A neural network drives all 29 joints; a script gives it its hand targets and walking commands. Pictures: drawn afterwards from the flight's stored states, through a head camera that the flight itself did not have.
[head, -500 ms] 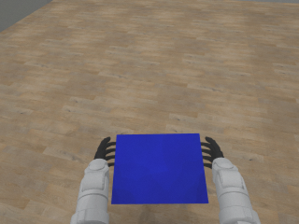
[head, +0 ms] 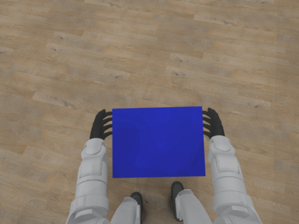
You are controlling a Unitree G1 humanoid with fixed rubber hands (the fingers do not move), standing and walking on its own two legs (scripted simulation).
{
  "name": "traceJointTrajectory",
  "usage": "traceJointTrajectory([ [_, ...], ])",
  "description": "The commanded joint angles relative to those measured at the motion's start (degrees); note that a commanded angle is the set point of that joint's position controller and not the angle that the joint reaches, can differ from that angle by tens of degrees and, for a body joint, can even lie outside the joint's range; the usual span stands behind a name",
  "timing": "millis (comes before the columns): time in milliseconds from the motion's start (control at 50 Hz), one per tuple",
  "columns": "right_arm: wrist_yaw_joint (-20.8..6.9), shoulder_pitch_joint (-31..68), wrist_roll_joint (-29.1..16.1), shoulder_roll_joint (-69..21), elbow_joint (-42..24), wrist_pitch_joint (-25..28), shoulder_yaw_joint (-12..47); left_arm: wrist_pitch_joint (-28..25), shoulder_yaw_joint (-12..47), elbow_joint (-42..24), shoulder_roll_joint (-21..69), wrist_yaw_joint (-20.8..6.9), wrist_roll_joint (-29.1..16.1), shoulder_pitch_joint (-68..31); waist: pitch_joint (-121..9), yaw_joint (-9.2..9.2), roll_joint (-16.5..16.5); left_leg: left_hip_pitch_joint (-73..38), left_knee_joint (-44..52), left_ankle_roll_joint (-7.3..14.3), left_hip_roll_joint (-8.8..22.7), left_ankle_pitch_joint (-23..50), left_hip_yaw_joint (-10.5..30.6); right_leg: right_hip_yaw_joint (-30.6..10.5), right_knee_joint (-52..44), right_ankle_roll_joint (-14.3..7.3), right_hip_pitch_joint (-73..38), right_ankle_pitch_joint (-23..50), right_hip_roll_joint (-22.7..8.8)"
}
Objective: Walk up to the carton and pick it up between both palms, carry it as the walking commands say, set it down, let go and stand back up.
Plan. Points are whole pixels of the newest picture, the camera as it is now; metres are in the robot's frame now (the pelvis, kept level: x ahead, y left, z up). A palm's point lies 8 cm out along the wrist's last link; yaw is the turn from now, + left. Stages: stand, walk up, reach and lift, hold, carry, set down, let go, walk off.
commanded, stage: set down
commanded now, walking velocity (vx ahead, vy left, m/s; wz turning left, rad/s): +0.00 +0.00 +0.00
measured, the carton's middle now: (156, 139) +0.36 -0.01 -0.17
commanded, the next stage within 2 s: none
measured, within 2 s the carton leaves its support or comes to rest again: neither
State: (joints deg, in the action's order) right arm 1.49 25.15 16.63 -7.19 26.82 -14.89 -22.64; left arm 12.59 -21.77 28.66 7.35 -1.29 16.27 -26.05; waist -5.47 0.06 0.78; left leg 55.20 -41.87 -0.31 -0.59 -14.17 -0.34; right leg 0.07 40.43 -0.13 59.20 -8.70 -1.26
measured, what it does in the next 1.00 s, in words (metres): lowers itself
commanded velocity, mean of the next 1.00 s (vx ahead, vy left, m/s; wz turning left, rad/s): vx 0.00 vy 0.00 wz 0.00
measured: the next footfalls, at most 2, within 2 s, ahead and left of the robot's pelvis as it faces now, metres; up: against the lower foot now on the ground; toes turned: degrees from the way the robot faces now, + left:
none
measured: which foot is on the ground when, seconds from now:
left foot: down 0.00-1.00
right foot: down 0.00-1.00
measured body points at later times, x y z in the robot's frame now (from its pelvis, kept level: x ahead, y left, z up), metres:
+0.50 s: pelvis -0.01 +0.01 -0.08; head +0.22 -0.01 +0.31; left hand +0.41 +0.16 -0.16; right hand +0.39 -0.17 -0.18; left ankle +0.04 +0.13 -0.69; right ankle +0.08 -0.11 -0.69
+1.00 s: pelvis -0.04 +0.00 -0.16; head +0.24 -0.02 +0.19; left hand +0.44 +0.15 -0.25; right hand +0.41 -0.18 -0.28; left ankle +0.04 +0.13 -0.69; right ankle +0.08 -0.11 -0.69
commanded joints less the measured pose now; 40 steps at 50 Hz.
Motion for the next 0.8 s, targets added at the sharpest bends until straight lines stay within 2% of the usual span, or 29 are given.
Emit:
traceJointTrajectory([
  [0,-17.26,36.04,-8.65,-54.42,0.42,1.27,34.23,-0.24,30.13,0.85,46.93,-19.58,-7.54,-36.25,-42.15,-0.16,-2.92,4.98,-5.66,2.28,-6.19,-2.21,1.67,-4.48,7.7,-0.3,-26.02,-0.11,6.29],
  [40,-18.06,38.73,-8.41,-54.98,1.65,-0.15,33.38,1.17,29.22,1.85,46.91,-20.25,-7.2,-39.11,-42.61,-0.27,-1.56,7.0,-7.17,2.33,-6.33,-5.2,1.37,-4.89,8.95,-0.53,-23.29,-4.99,6.2],
  [80,-18.89,41.33,-8.05,-54.71,1.84,-1.45,32.34,2.54,28.99,1.83,47.9,-20.83,-7.41,-42.18,-44.33,0.34,-1.57,8.09,-8.49,2.18,-6.22,-7.61,1.24,-4.36,10.22,-0.88,-20.37,-8.6,6.47],
  [120,-19.48,42.84,-7.95,-54.98,1.29,-2.29,31.55,3.47,28.42,2.86,48.7,-21.33,-7.48,-43.32,-46.28,1.2,-1.06,9.62,-10.1,2.28,-6.29,-6.88,0.96,-4.17,11.71,-0.95,-18.71,-7.49,6.53],
  [140,-19.64,44.38,-7.72,-54.69,1.49,-2.83,31.04,4.06,27.28,4.11,48.45,-21.52,-7.14,-43.79,-46.72,0.55,-0.5,11.45,-11.21,2.26,-6.5,-7.79,0.5,-4.63,12.32,-0.96,-17.78,-8.85,6.37],
  [160,-19.76,44.12,-7.39,-54.86,1.47,-3.27,31.07,4.17,27.23,3.9,48.03,-21.81,-7.38,-44.53,-47.68,1.0,-1.73,13.33,-12.44,2.36,-6.59,-7.48,0.37,-4.57,13.14,-0.86,-17.85,-7.92,6.47],
  [180,-19.75,44.09,-7.29,-54.82,0.98,-3.36,30.85,4.42,27.17,4.72,48.69,-21.94,-7.35,-44.18,-48.52,1.4,-0.84,14.16,-13.19,2.25,-6.67,-6.24,0.39,-4.85,13.8,-0.85,-17.36,-6.23,6.29],
  [200,-19.76,44.25,-6.97,-54.41,1.43,-3.62,30.61,4.49,26.95,4.69,48.09,-22.07,-7.31,-44.52,-48.69,1.23,-1.42,15.88,-13.85,2.12,-6.62,-5.65,0.33,-4.42,14.85,-0.75,-16.06,-4.85,6.25],
  [220,-19.86,43.76,-7.47,-54.16,1.59,-3.63,30.89,4.62,27.39,4.57,48.08,-22.01,-7.55,-44.1,-50.0,0.99,-0.29,15.98,-14.59,1.98,-6.86,-4.26,0.51,-4.33,15.87,-0.75,-15.55,-2.7,6.2],
  [260,-20.04,44.01,-8.16,-53.37,0.82,-3.56,31.55,4.7,27.71,4.59,48.42,-21.86,-8.12,-42.93,-51.98,0.71,-0.03,16.29,-15.37,1.71,-6.88,-1.11,0.78,-3.62,17.95,-0.7,-13.57,1.94,6.39],
  [280,-20.02,43.81,-8.19,-52.98,0.21,-3.48,31.6,4.76,28.09,4.65,48.59,-21.88,-8.31,-42.8,-52.63,1.17,-0.16,17.29,-15.87,1.43,-6.94,-0.35,0.63,-3.23,18.62,-0.66,-13.12,3.67,6.47],
  [320,-20.01,43.42,-8.85,-52.67,0.04,-3.34,32.4,4.57,28.38,4.12,48.52,-21.52,-8.94,-42.17,-55.29,0.61,-0.19,19.31,-17.01,1.21,-7.28,0.74,0.57,-3.23,20.01,-0.58,-13.26,6.26,6.45],
  [400,-19.88,42.33,-10.36,-51.67,-1.38,-2.4,33.8,3.63,30.6,1.89,48.17,-20.62,-10.57,-41.85,-59.15,0.93,0.32,21.14,-19.1,0.65,-7.37,5.95,0.58,-2.3,23.28,-0.28,-10.7,14.06,6.36],
  [440,-19.61,42.55,-11.02,-50.96,-1.68,-2.08,34.08,3.5,31.77,1.37,47.98,-20.14,-11.19,-42.82,-61.64,1.57,1.24,22.05,-20.42,0.28,-7.48,5.91,0.49,-1.98,24.6,0.07,-9.1,14.67,6.3],
  [480,-19.44,42.82,-11.11,-50.0,-1.12,-1.85,33.44,3.28,32.15,1.19,47.44,-19.57,-11.22,-43.43,-61.09,1.94,1.83,23.17,-21.53,0.11,-7.49,6.07,0.38,-1.67,25.65,0.13,-6.01,14.4,6.23],
  [500,-19.2,43.06,-10.87,-49.52,-0.57,-1.89,32.83,3.25,32.37,1.08,46.66,-19.52,-11.59,-44.92,-60.85,2.7,1.51,24.37,-22.08,0.1,-7.42,5.06,0.48,-1.4,26.05,0.19,-4.7,13.51,6.27],
  [540,-18.84,45.36,-11.49,-48.65,-1.97,-1.58,33.4,3.27,32.02,2.31,46.18,-19.14,-11.51,-44.75,-61.23,2.13,1.45,26.56,-23.16,0.14,-7.49,3.81,0.17,-1.27,27.05,0.44,-3.21,12.54,6.17],
  [580,-18.26,46.58,-11.03,-48.07,-1.73,-1.67,32.82,3.32,31.19,3.68,45.61,-18.93,-11.3,-45.51,-61.12,2.69,0.21,29.38,-24.69,0.26,-7.8,1.24,-0.41,-0.73,27.82,0.75,-2.08,9.72,6.35],
  [620,-17.93,47.62,-11.22,-47.59,-1.59,-1.74,32.63,3.52,30.85,4.96,44.72,-18.83,-11.11,-46.01,-60.23,2.23,0.67,31.73,-25.9,0.47,-7.99,-0.01,-0.71,-0.97,28.81,0.82,-0.41,8.38,6.32],
  [640,-17.84,48.5,-11.63,-48.12,-1.62,-1.8,33.25,3.24,30.53,3.97,44.45,-18.75,-11.22,-46.57,-61.08,1.79,-0.71,32.9,-26.74,0.64,-7.96,-0.21,-0.81,-0.93,29.63,1.03,-0.42,8.42,6.46],
  [660,-17.73,48.99,-11.98,-48.43,-1.61,-1.86,33.42,3.36,30.16,4.49,44.02,-18.61,-10.87,-46.81,-61.2,1.05,-0.64,33.24,-27.33,0.83,-8.0,-0.64,-1.15,-0.97,30.27,1.12,0.22,7.83,6.54],
  [680,-17.5,49.93,-11.83,-47.99,-1.99,-1.92,33.37,3.48,30.04,5.23,43.96,-18.65,-10.8,-47.05,-61.75,1.64,-1.22,34.82,-28.26,0.81,-8.17,-1.02,-1.33,-0.72,30.84,1.3,0.32,7.91,6.66],
  [720,-17.33,50.67,-12.49,-48.41,-1.69,-2.34,33.98,3.78,29.7,6.31,43.1,-18.57,-11.03,-47.86,-62.54,1.1,-1.88,36.4,-29.69,0.99,-8.28,-2.19,-1.48,-0.78,32.0,1.54,1.02,6.54,6.86],
  [740,-17.2,51.36,-12.46,-48.1,-1.78,-2.45,33.75,3.8,29.88,5.85,43.63,-18.58,-11.45,-48.73,-63.05,1.61,-1.63,36.91,-30.14,0.97,-8.21,-2.66,-1.74,-0.6,32.59,1.47,1.33,5.98,6.89],
  [760,-17.11,52.16,-12.45,-48.46,-1.87,-2.62,34.33,3.8,29.69,6.18,43.75,-18.59,-11.41,-49.06,-63.87,1.55,-3.03,38.18,-31.39,0.95,-8.53,-2.85,-1.93,-0.54,33.17,1.73,1.11,5.62,6.99],
  [780,-16.96,54.07,-13.55,-47.66,-3.2,-2.43,34.66,4.12,29.67,6.9,43.13,-18.56,-11.56,-49.48,-64.43,0.8,-1.19,38.32,-31.8,0.97,-8.4,-2.92,-2.28,-0.8,33.81,1.68,1.95,5.18,6.95],
])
